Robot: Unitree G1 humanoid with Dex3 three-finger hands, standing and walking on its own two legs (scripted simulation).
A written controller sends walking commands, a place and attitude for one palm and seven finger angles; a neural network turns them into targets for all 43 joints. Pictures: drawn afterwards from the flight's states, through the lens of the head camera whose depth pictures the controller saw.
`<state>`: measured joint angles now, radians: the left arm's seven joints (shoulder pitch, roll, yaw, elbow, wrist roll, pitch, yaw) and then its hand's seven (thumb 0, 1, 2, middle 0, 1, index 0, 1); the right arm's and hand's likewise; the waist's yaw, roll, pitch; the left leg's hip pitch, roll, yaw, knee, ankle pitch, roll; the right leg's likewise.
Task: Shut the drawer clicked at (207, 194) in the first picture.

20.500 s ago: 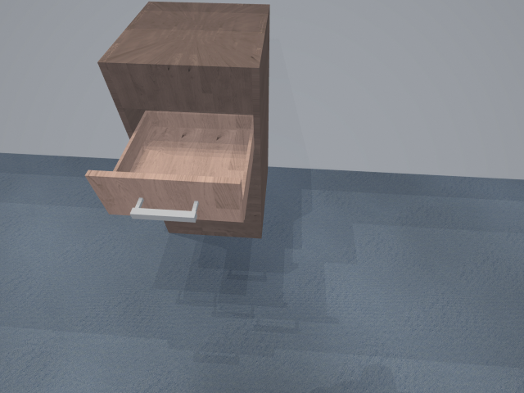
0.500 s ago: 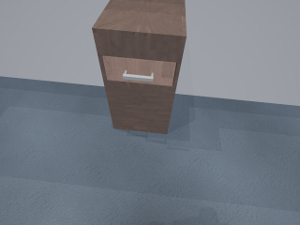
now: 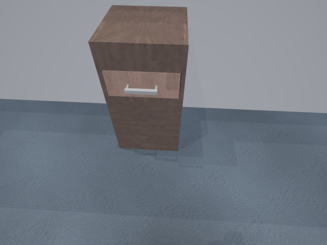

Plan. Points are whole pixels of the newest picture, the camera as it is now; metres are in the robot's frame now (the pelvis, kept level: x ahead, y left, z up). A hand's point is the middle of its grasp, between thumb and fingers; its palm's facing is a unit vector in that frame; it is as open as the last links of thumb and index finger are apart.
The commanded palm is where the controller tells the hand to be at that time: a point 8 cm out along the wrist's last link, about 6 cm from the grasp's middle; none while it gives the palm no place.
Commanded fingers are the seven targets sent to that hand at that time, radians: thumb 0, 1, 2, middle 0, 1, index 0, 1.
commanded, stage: look to check the result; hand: left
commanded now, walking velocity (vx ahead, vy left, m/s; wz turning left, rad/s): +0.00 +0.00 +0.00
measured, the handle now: (141, 89) +0.85 +0.15 -0.17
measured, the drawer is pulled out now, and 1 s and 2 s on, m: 0.00 0.00 0.00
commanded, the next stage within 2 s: stand and wait in 0.52 s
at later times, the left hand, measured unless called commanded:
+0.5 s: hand out of the picture +0.00 +0.14 -0.17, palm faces +0.05 -0.98 -0.18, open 7.4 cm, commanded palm none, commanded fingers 0.00 0.90 0.90 -0.20 -0.30 -0.20 -0.30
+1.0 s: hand out of the picture +0.01 +0.14 -0.17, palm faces +0.05 -0.98 -0.18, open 7.4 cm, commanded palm none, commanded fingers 0.00 0.90 0.90 -0.20 -0.30 -0.20 -0.30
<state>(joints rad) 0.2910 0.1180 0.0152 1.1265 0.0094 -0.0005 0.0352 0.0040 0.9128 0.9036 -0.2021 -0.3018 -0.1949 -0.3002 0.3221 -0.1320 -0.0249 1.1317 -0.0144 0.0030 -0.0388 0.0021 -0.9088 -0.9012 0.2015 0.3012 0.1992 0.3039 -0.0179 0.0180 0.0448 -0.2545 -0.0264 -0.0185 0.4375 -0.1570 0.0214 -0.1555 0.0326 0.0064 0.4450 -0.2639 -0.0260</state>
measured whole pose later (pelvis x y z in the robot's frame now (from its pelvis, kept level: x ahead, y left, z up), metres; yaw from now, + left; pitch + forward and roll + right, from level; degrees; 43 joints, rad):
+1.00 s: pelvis +0.02 -0.02 +0.00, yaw +0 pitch -2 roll +0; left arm 0.31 0.11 0.02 1.14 0.01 -0.01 0.04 0.00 0.91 0.90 -0.20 -0.30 -0.19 -0.30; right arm 0.29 -0.12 -0.01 1.15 -0.01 0.00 -0.05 0.00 -0.91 -0.90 0.20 0.30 0.20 0.30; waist -0.01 0.01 0.06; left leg -0.20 0.00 -0.02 0.43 -0.19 0.00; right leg -0.10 0.05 0.01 0.41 -0.28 -0.05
